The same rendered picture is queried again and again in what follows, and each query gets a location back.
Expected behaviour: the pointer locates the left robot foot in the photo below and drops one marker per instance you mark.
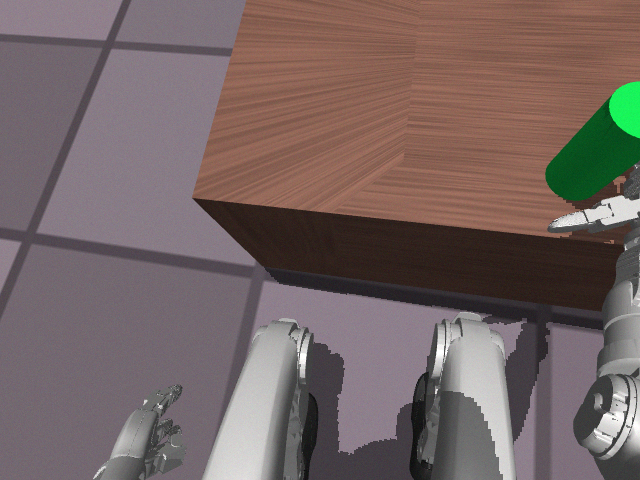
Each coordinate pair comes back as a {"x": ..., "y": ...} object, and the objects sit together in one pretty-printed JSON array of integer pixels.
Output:
[{"x": 309, "y": 436}]

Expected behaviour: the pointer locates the can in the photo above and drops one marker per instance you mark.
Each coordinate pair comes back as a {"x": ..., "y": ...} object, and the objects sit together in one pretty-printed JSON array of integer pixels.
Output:
[{"x": 604, "y": 148}]

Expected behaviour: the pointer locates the right robot foot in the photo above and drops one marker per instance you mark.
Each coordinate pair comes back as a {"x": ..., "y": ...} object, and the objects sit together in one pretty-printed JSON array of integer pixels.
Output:
[{"x": 419, "y": 469}]

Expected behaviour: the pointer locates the right robot hand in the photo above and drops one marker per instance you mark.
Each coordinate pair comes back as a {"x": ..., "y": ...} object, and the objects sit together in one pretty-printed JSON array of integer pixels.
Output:
[{"x": 608, "y": 213}]

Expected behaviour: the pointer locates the left robot hand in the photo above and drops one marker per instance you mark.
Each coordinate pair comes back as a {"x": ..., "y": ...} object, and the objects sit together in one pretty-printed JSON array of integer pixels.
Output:
[{"x": 142, "y": 432}]

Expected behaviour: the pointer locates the left robot arm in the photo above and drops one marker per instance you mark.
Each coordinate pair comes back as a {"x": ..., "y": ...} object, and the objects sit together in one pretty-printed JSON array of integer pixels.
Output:
[{"x": 122, "y": 468}]

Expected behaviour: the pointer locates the right robot arm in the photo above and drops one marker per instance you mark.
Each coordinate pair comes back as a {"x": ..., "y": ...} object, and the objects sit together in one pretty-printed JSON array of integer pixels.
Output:
[{"x": 608, "y": 421}]

